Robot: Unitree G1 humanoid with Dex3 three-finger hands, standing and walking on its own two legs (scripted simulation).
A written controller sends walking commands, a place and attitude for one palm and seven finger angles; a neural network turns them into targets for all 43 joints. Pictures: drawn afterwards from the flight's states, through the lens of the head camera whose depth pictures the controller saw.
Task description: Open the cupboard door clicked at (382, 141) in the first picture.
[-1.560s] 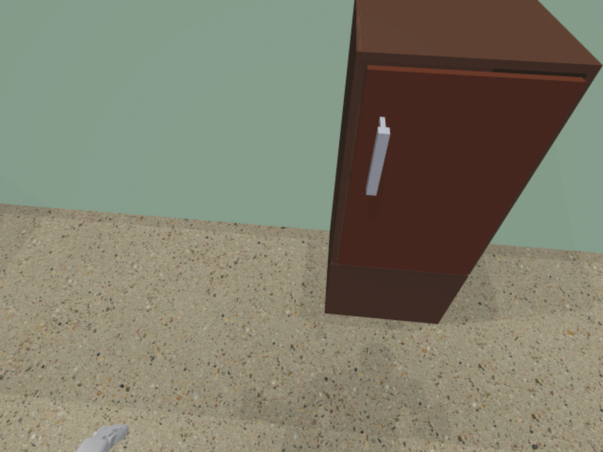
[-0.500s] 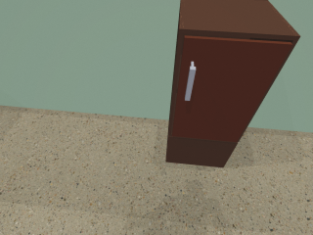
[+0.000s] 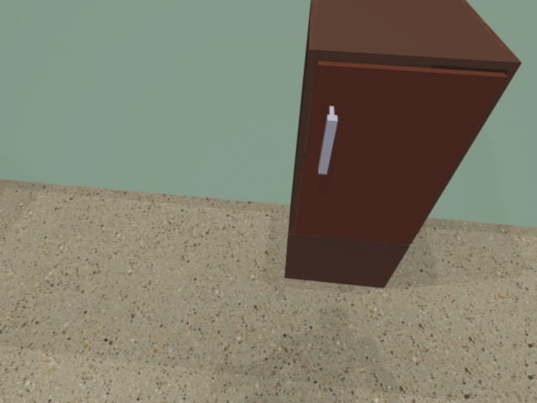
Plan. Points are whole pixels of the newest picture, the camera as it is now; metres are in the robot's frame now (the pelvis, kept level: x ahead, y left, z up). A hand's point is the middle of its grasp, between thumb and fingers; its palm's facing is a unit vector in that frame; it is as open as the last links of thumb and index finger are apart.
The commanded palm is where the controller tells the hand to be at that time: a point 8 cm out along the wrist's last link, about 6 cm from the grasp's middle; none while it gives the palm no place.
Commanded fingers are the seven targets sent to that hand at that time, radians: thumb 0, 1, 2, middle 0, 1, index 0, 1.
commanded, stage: look at it before walking up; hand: left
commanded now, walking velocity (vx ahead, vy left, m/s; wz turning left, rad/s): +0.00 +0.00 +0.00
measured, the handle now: (326, 141) +0.68 -0.09 +0.00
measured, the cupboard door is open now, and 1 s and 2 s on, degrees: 0 0 0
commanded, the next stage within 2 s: walk to a spot facing it in 0.08 s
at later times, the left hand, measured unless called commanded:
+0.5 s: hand out of the picture +0.06 +0.20 -0.18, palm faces -0.11 -0.95 -0.28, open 7.4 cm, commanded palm none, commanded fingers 0.00 0.90 0.90 -0.20 -0.30 -0.20 -0.30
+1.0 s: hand out of the picture +0.08 +0.13 -0.17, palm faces -0.19 -0.96 -0.21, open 7.3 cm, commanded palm none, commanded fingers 0.00 0.90 0.90 -0.20 -0.30 -0.20 -0.30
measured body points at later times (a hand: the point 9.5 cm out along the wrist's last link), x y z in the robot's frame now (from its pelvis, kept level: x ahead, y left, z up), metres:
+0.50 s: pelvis -0.01 -0.01 -0.02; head +0.02 -0.02 +0.43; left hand +0.07 +0.25 -0.16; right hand +0.04 -0.28 -0.16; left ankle -0.01 +0.12 -0.75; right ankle -0.01 -0.11 -0.74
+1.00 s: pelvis -0.01 -0.04 +0.00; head +0.00 -0.05 +0.45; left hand +0.09 +0.18 -0.15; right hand -0.05 -0.29 -0.16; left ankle +0.00 +0.11 -0.72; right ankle -0.02 -0.11 -0.75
